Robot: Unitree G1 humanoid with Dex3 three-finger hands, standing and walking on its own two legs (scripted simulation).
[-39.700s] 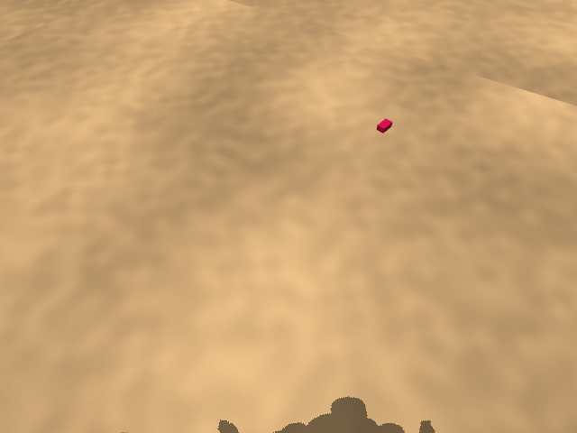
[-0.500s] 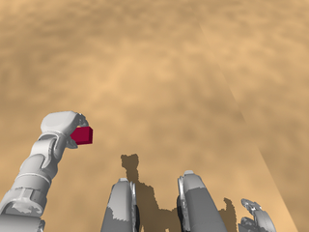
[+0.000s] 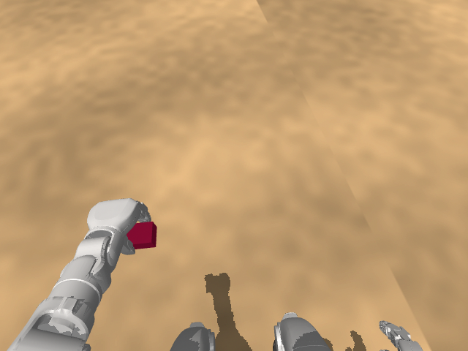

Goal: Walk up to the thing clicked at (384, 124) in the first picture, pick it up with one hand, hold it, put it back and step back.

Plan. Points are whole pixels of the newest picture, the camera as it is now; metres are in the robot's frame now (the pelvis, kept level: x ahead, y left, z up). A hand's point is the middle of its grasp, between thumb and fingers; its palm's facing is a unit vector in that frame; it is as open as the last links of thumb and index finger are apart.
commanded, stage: lift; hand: left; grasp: from above
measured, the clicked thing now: (135, 236) +0.35 +0.22 -0.11
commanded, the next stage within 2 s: hold in 0.08 s
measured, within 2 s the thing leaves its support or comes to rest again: neither
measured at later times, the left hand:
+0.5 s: hand (113, 223) +0.34 +0.23 -0.02, palm faces -0.45 -0.02 -0.89, open 7.3 cm
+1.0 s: hand (114, 221) +0.33 +0.21 +0.01, palm faces -0.45 -0.02 -0.89, open 7.3 cm
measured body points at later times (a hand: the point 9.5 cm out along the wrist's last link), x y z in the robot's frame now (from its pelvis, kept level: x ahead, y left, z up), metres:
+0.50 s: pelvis +0.03 +0.01 +0.03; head +0.06 -0.01 +0.48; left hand +0.36 +0.23 +0.03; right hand +0.14 -0.26 -0.09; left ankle +0.03 +0.12 -0.68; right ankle +0.05 -0.14 -0.68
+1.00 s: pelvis +0.03 +0.00 +0.04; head +0.05 -0.03 +0.49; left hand +0.35 +0.21 +0.06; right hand +0.16 -0.26 -0.08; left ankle +0.03 +0.12 -0.68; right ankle +0.05 -0.14 -0.68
